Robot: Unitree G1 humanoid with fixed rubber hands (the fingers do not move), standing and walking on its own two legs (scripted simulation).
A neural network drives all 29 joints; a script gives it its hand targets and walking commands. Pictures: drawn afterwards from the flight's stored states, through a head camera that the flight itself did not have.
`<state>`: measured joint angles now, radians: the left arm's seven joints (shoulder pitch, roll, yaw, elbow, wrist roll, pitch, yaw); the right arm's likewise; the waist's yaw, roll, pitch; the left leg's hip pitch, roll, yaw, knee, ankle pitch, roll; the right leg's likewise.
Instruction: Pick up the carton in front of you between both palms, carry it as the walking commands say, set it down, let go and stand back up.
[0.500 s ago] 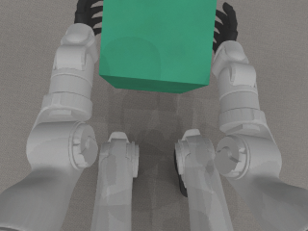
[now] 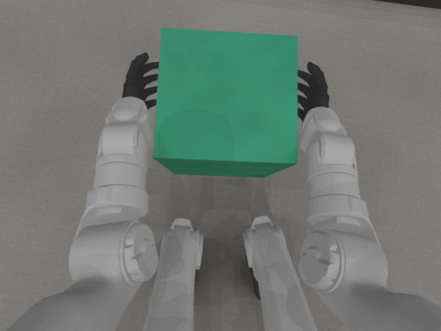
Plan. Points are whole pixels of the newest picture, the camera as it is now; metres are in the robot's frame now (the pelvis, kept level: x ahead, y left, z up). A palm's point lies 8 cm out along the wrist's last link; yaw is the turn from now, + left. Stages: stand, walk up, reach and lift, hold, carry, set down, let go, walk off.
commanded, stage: reach and lift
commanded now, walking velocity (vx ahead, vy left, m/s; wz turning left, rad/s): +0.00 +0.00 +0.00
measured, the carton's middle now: (223, 119) +0.49 +0.00 -0.12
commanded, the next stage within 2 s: none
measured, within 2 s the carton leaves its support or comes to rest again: neither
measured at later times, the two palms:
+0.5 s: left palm (94, 87) +0.44 +0.15 +0.11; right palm (375, 94) +0.43 -0.15 +0.11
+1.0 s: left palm out of the picture +0.38 +0.15 +0.25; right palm out of the picture +0.39 -0.15 +0.25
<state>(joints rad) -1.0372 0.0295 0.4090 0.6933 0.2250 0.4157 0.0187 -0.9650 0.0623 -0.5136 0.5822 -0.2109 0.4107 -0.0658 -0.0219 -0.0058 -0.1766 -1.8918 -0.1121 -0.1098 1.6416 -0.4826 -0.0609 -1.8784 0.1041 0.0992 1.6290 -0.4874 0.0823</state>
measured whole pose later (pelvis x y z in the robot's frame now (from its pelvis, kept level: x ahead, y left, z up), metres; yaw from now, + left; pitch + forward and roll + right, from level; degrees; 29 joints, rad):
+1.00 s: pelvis +0.09 -0.01 +0.24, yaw +1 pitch +4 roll +0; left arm -0.25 -0.15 0.25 0.40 0.23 0.51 0.03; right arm -0.25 0.15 -0.25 0.40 -0.22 0.51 -0.03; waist 0.00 0.00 -0.11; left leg -0.32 -0.05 -0.15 0.51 -0.25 -0.02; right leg -0.32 0.05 0.14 0.51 -0.25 0.02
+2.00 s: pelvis +0.10 -0.01 +0.25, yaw +1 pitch -4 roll +0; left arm -0.25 -0.15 0.22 0.29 0.28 0.69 0.01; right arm -0.25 0.15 -0.23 0.29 -0.28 0.69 0.00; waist 0.00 0.00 -0.01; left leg -0.09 -0.03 -0.14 0.36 -0.20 -0.02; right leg -0.08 0.03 0.14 0.37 -0.20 0.01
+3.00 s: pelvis +0.26 -0.02 +0.25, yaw -1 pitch +6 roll -1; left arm -0.03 -0.13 0.08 -0.44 0.05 1.20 0.12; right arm -0.03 0.13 -0.04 -0.45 -0.08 1.20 -0.12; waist -0.02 0.04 -0.17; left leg -0.14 0.06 0.16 0.36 -0.32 -0.01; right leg -0.48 -0.04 -0.14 0.70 -0.38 0.00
